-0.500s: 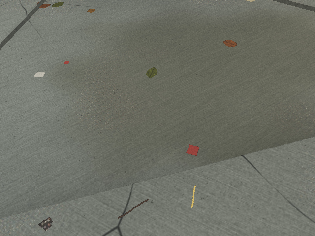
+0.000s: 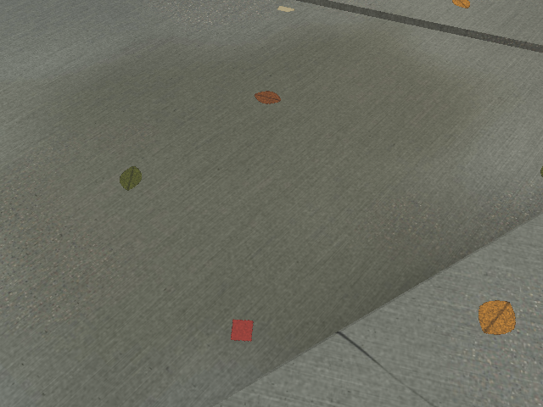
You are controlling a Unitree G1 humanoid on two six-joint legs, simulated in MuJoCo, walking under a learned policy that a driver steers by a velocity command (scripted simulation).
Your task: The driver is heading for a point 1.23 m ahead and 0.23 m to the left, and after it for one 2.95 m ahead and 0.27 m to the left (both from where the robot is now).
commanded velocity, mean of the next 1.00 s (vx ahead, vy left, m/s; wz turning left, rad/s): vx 0.50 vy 0.00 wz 0.31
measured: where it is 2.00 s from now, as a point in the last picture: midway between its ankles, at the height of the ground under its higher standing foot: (208, 256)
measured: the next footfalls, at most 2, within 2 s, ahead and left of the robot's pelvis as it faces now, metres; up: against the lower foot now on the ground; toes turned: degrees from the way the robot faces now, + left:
right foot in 0.30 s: +0.32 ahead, -0.13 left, +0.00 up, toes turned +5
left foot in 0.80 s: +0.44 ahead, +0.17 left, +0.00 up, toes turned +26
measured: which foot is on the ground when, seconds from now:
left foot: down 0.00-0.30, up 0.32-0.78, down 0.80-1.00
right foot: up 0.00-0.28, down 0.30-0.82, up 0.84-1.00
